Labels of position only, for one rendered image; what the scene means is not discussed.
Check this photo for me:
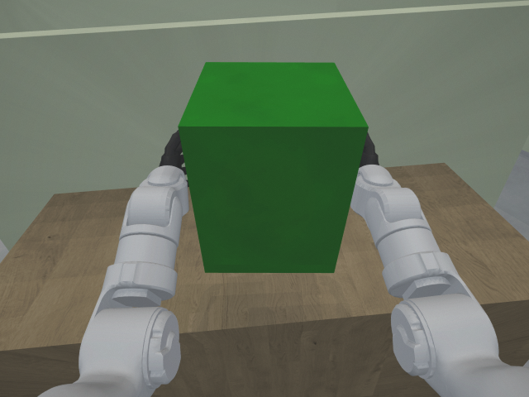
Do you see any carton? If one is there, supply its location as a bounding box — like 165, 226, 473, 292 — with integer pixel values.
178, 62, 369, 273

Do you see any left robot upper arm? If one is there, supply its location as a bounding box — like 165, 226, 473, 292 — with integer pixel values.
37, 307, 181, 397

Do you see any robot left hand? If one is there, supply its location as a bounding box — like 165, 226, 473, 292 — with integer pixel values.
159, 130, 189, 187

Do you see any pedestal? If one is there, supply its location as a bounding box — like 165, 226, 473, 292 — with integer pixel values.
0, 163, 529, 397

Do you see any right robot upper arm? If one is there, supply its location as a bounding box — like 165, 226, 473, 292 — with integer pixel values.
391, 293, 529, 397

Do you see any robot right forearm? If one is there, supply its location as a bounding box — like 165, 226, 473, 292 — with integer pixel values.
350, 165, 498, 348

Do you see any robot left forearm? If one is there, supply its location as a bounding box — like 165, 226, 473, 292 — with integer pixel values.
79, 165, 189, 374

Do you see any robot right hand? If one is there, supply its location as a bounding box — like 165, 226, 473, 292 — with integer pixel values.
359, 132, 379, 168

